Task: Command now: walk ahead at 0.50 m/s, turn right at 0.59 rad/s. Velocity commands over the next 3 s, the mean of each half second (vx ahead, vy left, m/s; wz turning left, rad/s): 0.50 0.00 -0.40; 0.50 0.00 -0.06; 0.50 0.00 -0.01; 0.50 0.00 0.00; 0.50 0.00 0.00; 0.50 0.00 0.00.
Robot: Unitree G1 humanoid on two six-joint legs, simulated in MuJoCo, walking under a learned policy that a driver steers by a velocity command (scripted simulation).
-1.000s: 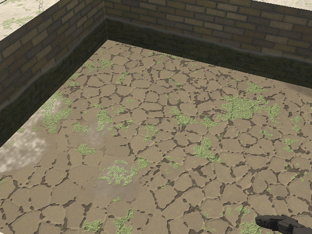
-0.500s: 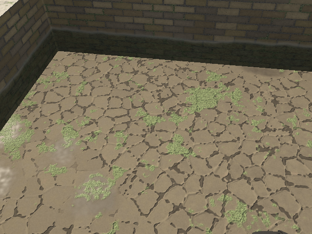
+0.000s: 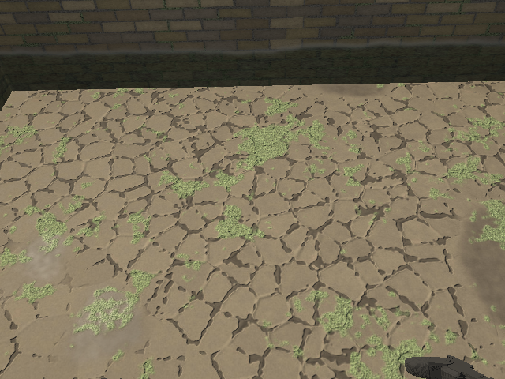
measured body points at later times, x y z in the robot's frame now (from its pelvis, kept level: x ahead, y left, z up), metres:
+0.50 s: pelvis -0.03 +0.01 +0.00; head -0.04 +0.01 +0.45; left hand +0.16 +0.22 -0.08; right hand +0.14 -0.21 -0.08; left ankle -0.01 +0.10 -0.71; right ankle +0.00 -0.12 -0.71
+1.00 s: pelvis -0.01 +0.02 +0.00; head -0.02 +0.02 +0.45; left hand +0.19 +0.22 -0.09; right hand +0.15 -0.20 -0.08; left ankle -0.01 +0.10 -0.71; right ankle +0.00 -0.12 -0.71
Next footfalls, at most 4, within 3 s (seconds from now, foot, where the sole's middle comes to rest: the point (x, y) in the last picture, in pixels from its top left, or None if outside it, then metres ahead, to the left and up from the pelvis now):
none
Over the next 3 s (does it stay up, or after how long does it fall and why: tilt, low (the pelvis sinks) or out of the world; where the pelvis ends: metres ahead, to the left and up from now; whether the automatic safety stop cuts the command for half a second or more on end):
stays up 0.01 0.01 0.00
